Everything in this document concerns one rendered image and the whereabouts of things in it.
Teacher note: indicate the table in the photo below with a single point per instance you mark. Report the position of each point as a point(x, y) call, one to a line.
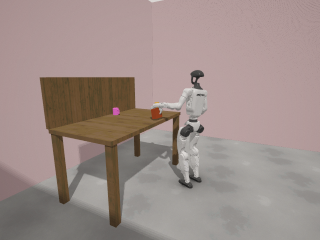
point(82, 108)

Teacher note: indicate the robot left thigh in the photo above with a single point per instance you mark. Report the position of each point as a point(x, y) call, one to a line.
point(182, 135)

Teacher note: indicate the robot head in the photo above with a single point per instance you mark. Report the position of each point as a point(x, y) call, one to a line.
point(197, 74)

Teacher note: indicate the robot left forearm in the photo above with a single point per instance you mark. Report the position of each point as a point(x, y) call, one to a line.
point(171, 106)

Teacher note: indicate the sponge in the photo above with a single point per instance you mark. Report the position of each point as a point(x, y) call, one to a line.
point(156, 113)

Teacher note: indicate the left robot upper arm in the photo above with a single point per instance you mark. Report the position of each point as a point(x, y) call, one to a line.
point(185, 94)

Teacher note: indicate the right robot upper arm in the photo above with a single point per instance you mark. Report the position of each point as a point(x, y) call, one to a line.
point(205, 105)

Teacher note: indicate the left robot hand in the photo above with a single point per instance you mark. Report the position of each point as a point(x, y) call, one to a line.
point(157, 105)

